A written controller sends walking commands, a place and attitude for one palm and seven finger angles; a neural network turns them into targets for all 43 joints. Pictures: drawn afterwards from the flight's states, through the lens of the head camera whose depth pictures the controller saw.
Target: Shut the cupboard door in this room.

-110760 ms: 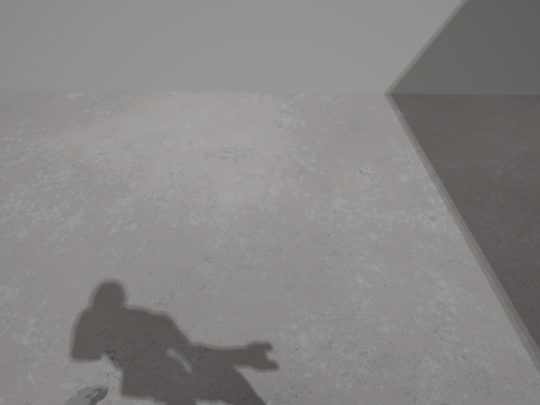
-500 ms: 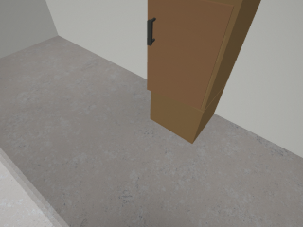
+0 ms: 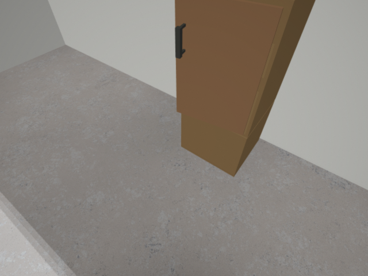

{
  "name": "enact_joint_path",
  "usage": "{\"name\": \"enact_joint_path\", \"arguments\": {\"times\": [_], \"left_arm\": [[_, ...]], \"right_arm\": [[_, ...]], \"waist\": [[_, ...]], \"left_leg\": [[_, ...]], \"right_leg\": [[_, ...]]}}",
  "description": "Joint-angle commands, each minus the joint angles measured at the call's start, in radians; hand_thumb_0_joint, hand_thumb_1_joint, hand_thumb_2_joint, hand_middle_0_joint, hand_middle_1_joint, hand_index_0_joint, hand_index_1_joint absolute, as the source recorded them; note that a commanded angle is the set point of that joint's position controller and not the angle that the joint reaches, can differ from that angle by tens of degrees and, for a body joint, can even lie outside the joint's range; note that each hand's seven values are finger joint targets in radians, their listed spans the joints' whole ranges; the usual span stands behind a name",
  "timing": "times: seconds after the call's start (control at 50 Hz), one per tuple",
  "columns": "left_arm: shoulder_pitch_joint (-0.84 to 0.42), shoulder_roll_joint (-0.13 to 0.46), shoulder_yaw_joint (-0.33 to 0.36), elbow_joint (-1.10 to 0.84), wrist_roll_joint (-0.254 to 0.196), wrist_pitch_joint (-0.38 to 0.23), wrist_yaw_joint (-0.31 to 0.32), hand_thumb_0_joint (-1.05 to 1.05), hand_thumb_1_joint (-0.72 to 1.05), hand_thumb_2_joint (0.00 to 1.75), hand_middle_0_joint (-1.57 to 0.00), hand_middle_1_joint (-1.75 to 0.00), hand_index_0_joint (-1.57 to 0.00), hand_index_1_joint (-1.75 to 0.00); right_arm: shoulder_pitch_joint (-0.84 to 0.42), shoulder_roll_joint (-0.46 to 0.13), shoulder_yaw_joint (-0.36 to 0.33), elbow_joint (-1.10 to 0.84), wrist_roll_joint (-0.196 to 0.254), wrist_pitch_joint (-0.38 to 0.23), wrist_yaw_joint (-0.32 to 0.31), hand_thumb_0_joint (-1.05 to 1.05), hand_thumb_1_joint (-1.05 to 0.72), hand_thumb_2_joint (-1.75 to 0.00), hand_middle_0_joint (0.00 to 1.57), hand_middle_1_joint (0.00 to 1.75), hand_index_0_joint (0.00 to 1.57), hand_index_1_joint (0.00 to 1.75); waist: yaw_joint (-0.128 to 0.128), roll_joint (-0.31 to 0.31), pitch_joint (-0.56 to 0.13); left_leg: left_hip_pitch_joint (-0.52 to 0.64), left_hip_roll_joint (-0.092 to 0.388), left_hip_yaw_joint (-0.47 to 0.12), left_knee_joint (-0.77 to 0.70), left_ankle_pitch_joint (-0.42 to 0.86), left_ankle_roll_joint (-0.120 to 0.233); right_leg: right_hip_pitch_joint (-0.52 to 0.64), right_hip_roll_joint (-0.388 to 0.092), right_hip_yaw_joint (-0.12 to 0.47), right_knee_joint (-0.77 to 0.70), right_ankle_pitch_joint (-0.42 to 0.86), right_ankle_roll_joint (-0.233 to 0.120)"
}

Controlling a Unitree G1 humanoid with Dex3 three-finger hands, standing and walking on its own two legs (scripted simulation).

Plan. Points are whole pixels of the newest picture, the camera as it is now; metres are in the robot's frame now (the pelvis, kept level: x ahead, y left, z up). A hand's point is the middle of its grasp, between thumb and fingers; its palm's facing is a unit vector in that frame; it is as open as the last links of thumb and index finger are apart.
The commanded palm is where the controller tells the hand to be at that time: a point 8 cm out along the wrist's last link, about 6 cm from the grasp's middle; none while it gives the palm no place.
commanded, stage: walk to a spot facing it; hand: left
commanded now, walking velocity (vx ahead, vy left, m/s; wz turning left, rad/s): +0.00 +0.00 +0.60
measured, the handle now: (181, 40) +0.95 +0.05 +0.06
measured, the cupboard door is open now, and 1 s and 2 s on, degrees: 9 9 9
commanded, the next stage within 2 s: turn to face it in 1.52 s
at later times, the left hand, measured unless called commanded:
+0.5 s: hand out of the picture -0.01 +0.23 -0.20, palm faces +0.27 -0.94 -0.23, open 7.4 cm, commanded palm none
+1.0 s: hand out of the picture -0.01 +0.18 -0.16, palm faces +0.54 -0.79 -0.27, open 7.4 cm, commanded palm none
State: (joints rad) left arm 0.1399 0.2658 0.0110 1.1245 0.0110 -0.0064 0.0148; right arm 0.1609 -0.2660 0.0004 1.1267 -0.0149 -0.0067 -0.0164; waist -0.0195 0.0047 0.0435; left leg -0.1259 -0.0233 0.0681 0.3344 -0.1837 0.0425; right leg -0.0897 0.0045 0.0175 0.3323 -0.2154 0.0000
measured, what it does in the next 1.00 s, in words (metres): steps on the spot, turning left: right foot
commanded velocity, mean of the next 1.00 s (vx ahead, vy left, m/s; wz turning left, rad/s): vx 0.09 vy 0.00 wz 0.60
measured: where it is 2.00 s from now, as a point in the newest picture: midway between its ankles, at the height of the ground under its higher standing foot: outside the picture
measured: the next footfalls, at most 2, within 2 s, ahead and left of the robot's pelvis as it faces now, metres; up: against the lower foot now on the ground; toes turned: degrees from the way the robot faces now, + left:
right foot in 0.84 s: +0.11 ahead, -0.11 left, +0.00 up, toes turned +27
left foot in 1.26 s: +0.09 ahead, +0.18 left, +0.00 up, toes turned +52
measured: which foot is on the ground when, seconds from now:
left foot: down 0.00-0.84, up 0.86-1.00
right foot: down 0.00-0.40, up 0.42-0.82, down 0.84-1.00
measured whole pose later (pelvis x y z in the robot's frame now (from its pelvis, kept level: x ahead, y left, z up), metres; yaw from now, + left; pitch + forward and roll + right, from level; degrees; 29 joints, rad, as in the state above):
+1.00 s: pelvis +0.06 -0.01 +0.00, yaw +34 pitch +1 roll +2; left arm 0.26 0.18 0.05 0.94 0.02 -0.01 0.02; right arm 0.25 -0.27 -0.09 0.95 -0.03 0.05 0.03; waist -0.04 0.03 0.05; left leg -0.58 -0.01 -0.02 1.16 -0.33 -0.03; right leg -0.13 -0.06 -0.11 0.43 -0.31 -0.01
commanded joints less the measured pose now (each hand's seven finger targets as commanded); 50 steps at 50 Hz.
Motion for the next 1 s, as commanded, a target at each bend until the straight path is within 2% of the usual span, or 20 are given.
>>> {"name": "enact_joint_path", "arguments": {"times": [0.0, 0.16, 0.24, 0.28, 0.32, 0.34, 0.36, 0.38, 0.4, 0.44, 0.52, 0.66, 0.76, 0.78, 0.8, 0.82, 0.84, 0.86, 0.92, 0.98], "left_arm": [[0.028, 0.142, 0.031, -0.037, -0.002, -0.011, 0.011, 0.00, 0.90, 0.90, -0.20, -0.30, -0.20, -0.30], [0.097, 0.137, 0.060, -0.081, 0.000, 0.014, 0.027, 0.00, 0.90, 0.90, -0.20, -0.30, -0.20, -0.30], [0.095, 0.153, 0.081, -0.129, 0.009, 0.016, 0.035, 0.00, 0.90, 0.90, -0.20, -0.30, -0.20, -0.30], [0.061, 0.152, 0.088, -0.157, 0.019, 0.015, 0.039, 0.00, 0.90, 0.90, -0.20, -0.30, -0.20, -0.30], [0.017, 0.150, 0.095, -0.182, 0.018, 0.015, 0.035, 0.00, 0.90, 0.90, -0.20, -0.30, -0.20, -0.30], [0.014, 0.143, 0.093, -0.190, 0.010, 0.019, 0.032, 0.00, 0.90, 0.90, -0.20, -0.30, -0.20, -0.30], [0.065, 0.077, 0.087, -0.208, -0.002, 0.032, 0.026, 0.00, 0.90, 0.90, -0.20, -0.30, -0.20, -0.30], [0.028, 0.057, 0.077, -0.237, 0.000, 0.041, 0.027, 0.00, 0.90, 0.90, -0.20, -0.30, -0.20, -0.30], [0.036, 0.074, 0.082, -0.241, 0.006, 0.046, 0.022, 0.00, 0.90, 0.90, -0.20, -0.30, -0.20, -0.30], [0.017, 0.077, 0.093, -0.229, 0.017, 0.048, 0.015, 0.00, 0.90, 0.90, -0.20, -0.30, -0.20, -0.30], [0.036, 0.059, 0.090, -0.229, 0.013, 0.029, 0.003, 0.00, 0.90, 0.90, -0.20, -0.30, -0.20, -0.30], [-0.012, 0.045, 0.080, -0.280, 0.015, 0.018, -0.010, 0.00, 0.90, 0.90, -0.20, -0.30, -0.20, -0.30], [0.116, 0.060, 0.083, -0.253, 0.014, 0.005, -0.019, 0.00, 0.90, 0.90, -0.20, -0.30, -0.20, -0.30], [0.201, 0.084, 0.094, -0.230, 0.018, -0.001, -0.016, 0.00, 0.90, 0.90, -0.20, -0.30, -0.20, -0.30], [0.271, 0.155, 0.111, -0.221, 0.032, -0.012, -0.005, 0.00, 0.90, 0.90, -0.20, -0.30, -0.20, -0.30], [0.283, 0.232, 0.116, -0.228, 0.031, -0.012, 0.009, 0.00, 0.90, 0.90, -0.20, -0.30, -0.20, -0.30], [0.195, 0.197, 0.108, -0.243, 0.015, -0.012, 0.014, 0.00, 0.90, 0.90, -0.20, -0.30, -0.20, -0.30], [0.087, 0.176, 0.107, -0.272, 0.010, -0.013, 0.010, 0.00, 0.90, 0.90, -0.20, -0.30, -0.20, -0.30], [0.046, 0.070, 0.081, -0.270, 0.011, -0.037, 0.012, 0.00, 0.90, 0.90, -0.20, -0.30, -0.20, -0.30], [0.168, 0.073, 0.078, -0.230, 0.011, -0.044, 0.015, 0.00, 0.90, 0.90, -0.20, -0.30, -0.20, -0.30]], "right_arm": [[0.001, -0.143, -0.029, -0.055, 0.003, -0.010, -0.008, 0.00, -0.90, -0.90, 0.20, 0.30, 0.20, 0.30], [0.028, -0.087, -0.039, -0.101, 0.005, 0.026, -0.001, 0.00, -0.90, -0.90, 0.20, 0.30, 0.20, 0.30], [0.018, -0.060, -0.061, -0.154, 0.000, 0.048, 0.002, 0.00, -0.90, -0.90, 0.20, 0.30, 0.20, 0.30], [0.020, -0.049, -0.068, -0.173, 0.003, 0.052, 0.010, 0.00, -0.90, -0.90, 0.20, 0.30, 0.20, 0.30], [0.073, -0.043, -0.070, -0.182, 0.007, 0.050, 0.020, 0.00, -0.90, -0.90, 0.20, 0.30, 0.20, 0.30], [0.144, -0.056, -0.071, -0.163, 0.002, 0.043, 0.021, 0.00, -0.90, -0.90, 0.20, 0.30, 0.20, 0.30], [0.186, -0.134, -0.083, -0.164, -0.011, 0.033, 0.017, 0.00, -0.90, -0.90, 0.20, 0.30, 0.20, 0.30], [0.213, -0.192, -0.100, -0.157, -0.017, 0.039, 0.002, 0.00, -0.90, -0.90, 0.20, 0.30, 0.20, 0.30], [0.193, -0.197, -0.102, -0.161, -0.019, 0.045, 0.001, 0.00, -0.90, -0.90, 0.20, 0.30, 0.20, 0.30], [0.114, -0.156, -0.093, -0.204, -0.021, 0.039, -0.006, 0.00, -0.90, -0.90, 0.20, 0.30, 0.20, 0.30], [0.111, -0.140, -0.091, -0.211, -0.014, 0.022, -0.016, 0.00, -0.90, -0.90, 0.20, 0.30, 0.20, 0.30], [0.142, -0.148, -0.106, -0.211, -0.022, 0.029, -0.003, 0.00, -0.90, -0.90, 0.20, 0.30, 0.20, 0.30], [0.072, -0.156, -0.117, -0.241, -0.018, 0.032, 0.003, 0.00, -0.90, -0.90, 0.20, 0.30, 0.20, 0.30], [0.031, -0.133, -0.113, -0.254, -0.012, 0.032, 0.003, 0.00, -0.90, -0.90, 0.20, 0.30, 0.20, 0.30], [0.025, -0.066, -0.101, -0.274, 0.000, 0.027, 0.006, 0.00, -0.90, -0.90, 0.20, 0.30, 0.20, 0.30], [-0.002, -0.029, -0.092, -0.300, -0.001, 0.015, 0.012, 0.00, -0.90, -0.90, 0.20, 0.30, 0.20, 0.30], [-0.020, -0.084, -0.109, -0.298, -0.017, 0.020, 0.021, 0.00, -0.90, -0.90, 0.20, 0.30, 0.20, 0.30], [0.047, -0.060, -0.109, -0.294, -0.021, 0.030, 0.028, 0.00, -0.90, -0.90, 0.20, 0.30, 0.20, 0.30], [0.068, -0.044, -0.100, -0.260, -0.016, 0.039, 0.050, 0.00, -0.90, -0.90, 0.20, 0.30, 0.20, 0.30], [0.016, -0.011, -0.084, -0.276, -0.008, 0.045, 0.053, 0.00, -0.90, -0.90, 0.20, 0.30, 0.20, 0.30]], "waist": [[0.013, 0.009, -0.041], [0.028, -0.039, -0.043], [0.032, -0.173, -0.012], [0.015, -0.157, 0.009], [-0.025, -0.125, 0.006], [-0.057, -0.024, -0.021], [-0.053, 0.294, -0.028], [-0.062, 0.359, -0.032], [-0.049, 0.242, -0.047], [-0.017, 0.153, 0.002], [-0.005, 0.040, -0.062], [-0.038, 0.171, -0.044], [0.031, 0.158, -0.050], [0.079, 0.093, -0.050], [0.116, -0.121, -0.061], [0.128, -0.306, -0.027], [0.071, -0.162, 0.065], [0.000, -0.097, 0.033], [-0.030, -0.167, 0.082], [0.005, -0.158, 0.057]], "left_leg": [[0.022, 0.145, -0.147, -0.045, 0.206, -0.010], [-0.143, 0.088, -0.152, 0.140, 0.225, -0.027], [-0.266, 0.038, -0.073, 0.477, -0.248, -0.054], [-0.271, 0.075, -0.085, 0.528, -0.343, -0.054], [-0.189, 0.100, -0.083, 0.327, -0.223, -0.055], [-0.061, 0.098, -0.092, 0.177, 0.022, -0.045], [-0.013, 0.260, -0.414, 0.023, 0.321, 0.031], [-0.012, 0.376, -0.589, -0.057, 0.420, 0.113], [-0.058, 0.381, -0.528, -0.070, 0.165, 0.144], [-0.156, 0.304, -0.518, -0.107, -0.129, 0.098], [-0.032, 0.241, -0.436, -0.050, 0.100, 0.104], [-0.052, 0.200, -0.517, -0.090, -0.297, 0.129], [-0.255, 0.126, -0.525, -0.038, -0.425, 0.097], [-0.413, 0.068, -0.470, 0.039, -0.463, 0.063], [-0.640, -0.034, -0.310, 0.303, -0.451, 0.000], [-0.755, -0.096, -0.144, 0.624, -0.415, -0.053], [-0.713, -0.007, -0.192, 0.801, -0.332, -0.044], [-0.658, 0.003, -0.172, 0.855, -0.256, -0.055], [-0.581, 0.071, -0.120, 0.890, -0.129, -0.078], [-0.571, 0.056, -0.046, 0.792, -0.125, -0.088]], "right_leg": [[-0.021, -0.117, 0.053, -0.022, 0.180, -0.030], [0.020, -0.207, 0.038, 0.089, 0.273, -0.069], [0.005, -0.378, 0.102, 0.036, 0.377, -0.203], [-0.035, -0.408, 0.060, 0.057, 0.437, -0.208], [-0.076, -0.366, -0.029, 0.174, 0.431, -0.133], [-0.149, -0.304, -0.100, 0.311, 0.322, -0.068], [-0.320, -0.127, -0.175, 0.550, -0.103, 0.032], [-0.410, -0.048, -0.082, 0.706, -0.446, 0.052], [-0.380, -0.079, -0.003, 0.773, -0.385, 0.028], [-0.420, -0.089, 0.012, 0.805, -0.254, 0.033], [-0.459, -0.073, 0.016, 0.757, -0.141, 0.057], [-0.424, -0.031, -0.022, 0.506, -0.196, 0.058], [-0.110, 0.033, -0.069, 0.222, -0.142, 0.042], [0.078, 0.009, -0.043, 0.091, -0.153, 0.030], [0.263, -0.202, 0.196, -0.090, -0.386, -0.031], [0.212, -0.479, 0.560, -0.232, -0.580, -0.123], [0.024, -0.509, 0.504, -0.247, -0.564, -0.147], [-0.020, -0.454, 0.366, -0.208, -0.414, -0.137], [-0.087, -0.323, 0.066, -0.141, -0.074, -0.102], [0.034, -0.296, -0.083, -0.034, 0.420, -0.083]]}}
